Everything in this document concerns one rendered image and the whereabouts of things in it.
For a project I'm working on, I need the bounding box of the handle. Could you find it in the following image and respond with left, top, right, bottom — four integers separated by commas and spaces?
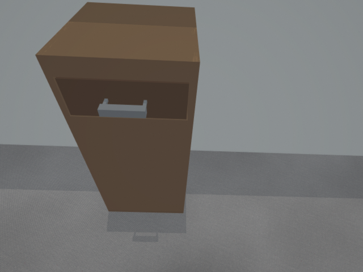
98, 99, 147, 118

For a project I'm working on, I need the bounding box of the cabinet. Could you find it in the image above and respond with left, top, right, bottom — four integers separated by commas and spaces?
35, 2, 200, 213

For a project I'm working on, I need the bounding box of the drawer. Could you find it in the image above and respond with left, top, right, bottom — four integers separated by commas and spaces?
55, 77, 189, 119

